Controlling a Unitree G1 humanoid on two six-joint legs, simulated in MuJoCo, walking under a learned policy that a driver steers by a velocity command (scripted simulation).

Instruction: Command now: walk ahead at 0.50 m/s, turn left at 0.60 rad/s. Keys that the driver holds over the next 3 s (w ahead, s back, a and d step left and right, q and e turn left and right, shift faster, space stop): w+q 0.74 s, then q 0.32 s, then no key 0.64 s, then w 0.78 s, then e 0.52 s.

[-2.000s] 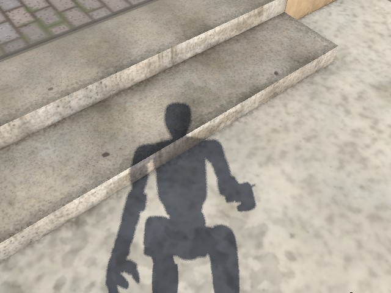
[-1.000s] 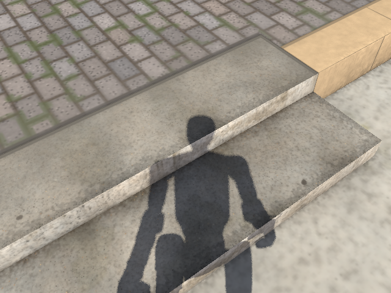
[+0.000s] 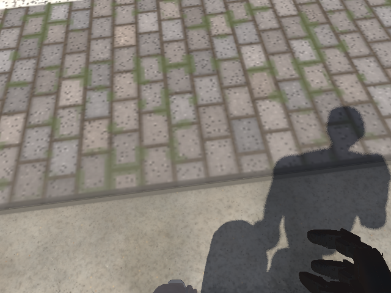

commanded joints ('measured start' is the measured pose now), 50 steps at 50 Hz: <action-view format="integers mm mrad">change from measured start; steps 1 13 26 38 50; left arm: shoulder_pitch -314 -368 -56 -180 -148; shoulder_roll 305 6 185 85 231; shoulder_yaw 69 -34 48 42 87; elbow -219 -530 -498 -214 -234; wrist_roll -61 40 7 -3 -43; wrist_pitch -96 73 44 -42 24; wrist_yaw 30 30 22 6 46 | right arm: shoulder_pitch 432 390 329 204 391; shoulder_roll -131 -172 -282 -109 -174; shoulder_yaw -32 -47 -119 -64 -99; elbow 31 215 147 18 114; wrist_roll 2 13 49 3 -19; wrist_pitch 32 -80 -108 -6 -37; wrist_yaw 1 17 25 41 40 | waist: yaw -271 64 276 -5 -93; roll -184 -26 -19 -116 -77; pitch -271 48 -406 31 -177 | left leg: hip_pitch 874 614 852 273 1007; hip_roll -52 136 133 68 40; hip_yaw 39 -530 -398 -177 -103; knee -345 -1197 -631 -244 -1145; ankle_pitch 160 346 1326 328 582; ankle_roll -12 152 10 -59 49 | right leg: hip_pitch -385 -1140 -163 -336 -218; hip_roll -215 -4 -36 -201 -163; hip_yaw -1 140 299 153 -49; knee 158 1705 543 -30 725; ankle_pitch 1771 -96 -231 442 623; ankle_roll -42 -1 -126 -81 -8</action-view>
